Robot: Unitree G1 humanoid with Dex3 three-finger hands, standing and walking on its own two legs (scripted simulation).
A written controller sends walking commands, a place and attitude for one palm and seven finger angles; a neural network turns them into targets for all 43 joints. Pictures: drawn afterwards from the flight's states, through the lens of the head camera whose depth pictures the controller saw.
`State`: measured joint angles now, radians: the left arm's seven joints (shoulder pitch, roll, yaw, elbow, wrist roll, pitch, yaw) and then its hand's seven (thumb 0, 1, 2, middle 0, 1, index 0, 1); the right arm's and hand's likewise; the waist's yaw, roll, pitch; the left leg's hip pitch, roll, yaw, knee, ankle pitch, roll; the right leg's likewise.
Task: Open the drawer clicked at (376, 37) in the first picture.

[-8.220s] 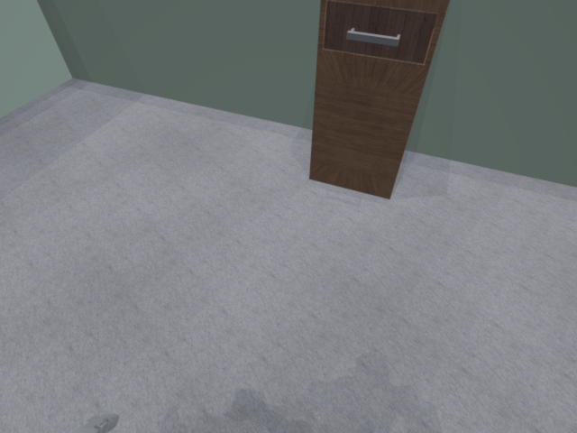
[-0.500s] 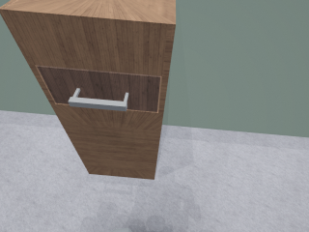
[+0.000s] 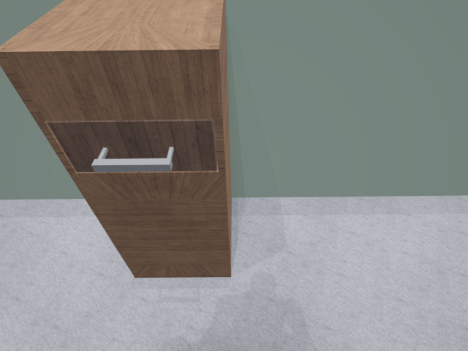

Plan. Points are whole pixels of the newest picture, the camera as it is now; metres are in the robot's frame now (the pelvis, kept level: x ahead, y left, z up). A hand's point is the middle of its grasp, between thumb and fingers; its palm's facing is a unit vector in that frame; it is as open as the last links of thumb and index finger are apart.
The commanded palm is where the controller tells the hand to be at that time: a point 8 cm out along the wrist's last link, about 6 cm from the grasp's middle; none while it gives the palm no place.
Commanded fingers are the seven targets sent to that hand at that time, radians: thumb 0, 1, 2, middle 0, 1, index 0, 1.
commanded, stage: come to a stop and stand still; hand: left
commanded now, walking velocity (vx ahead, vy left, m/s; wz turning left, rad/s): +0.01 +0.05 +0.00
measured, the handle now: (135, 158) +0.54 +0.28 +0.00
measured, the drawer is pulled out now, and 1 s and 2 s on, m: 0.00 0.00 0.00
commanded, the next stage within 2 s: look again from close up in 0.46 s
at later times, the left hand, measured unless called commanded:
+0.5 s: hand out of the picture -0.02 +0.19 -0.18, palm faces +0.05 -0.98 -0.17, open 7.4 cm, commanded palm none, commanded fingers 0.00 0.90 0.90 -0.20 -0.30 -0.20 -0.30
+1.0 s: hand out of the picture -0.03 +0.20 -0.18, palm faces +0.04 -0.98 -0.20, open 7.4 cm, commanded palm none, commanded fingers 0.00 0.90 0.90 -0.20 -0.30 -0.20 -0.30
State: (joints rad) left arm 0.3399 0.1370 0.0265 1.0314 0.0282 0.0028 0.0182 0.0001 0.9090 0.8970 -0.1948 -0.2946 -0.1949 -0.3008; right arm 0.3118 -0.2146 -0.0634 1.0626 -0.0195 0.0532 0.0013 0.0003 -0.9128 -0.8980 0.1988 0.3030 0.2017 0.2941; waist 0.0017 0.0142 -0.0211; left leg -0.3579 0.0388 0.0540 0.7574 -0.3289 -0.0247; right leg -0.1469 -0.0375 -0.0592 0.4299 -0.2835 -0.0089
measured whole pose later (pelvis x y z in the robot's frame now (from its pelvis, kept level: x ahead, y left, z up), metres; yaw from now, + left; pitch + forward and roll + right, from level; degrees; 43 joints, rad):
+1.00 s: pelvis -0.03 +0.03 -0.01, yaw +1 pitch -2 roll +0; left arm 0.30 0.16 -0.01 1.06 0.02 0.00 0.04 0.00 0.91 0.90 -0.19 -0.29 -0.19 -0.30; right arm 0.29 -0.16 0.00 1.06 -0.01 0.00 -0.02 0.00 -0.92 -0.90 0.20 0.30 0.20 0.29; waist 0.00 -0.01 0.01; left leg -0.23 0.01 0.08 0.51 -0.24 0.02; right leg -0.19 -0.07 -0.07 0.51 -0.28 0.03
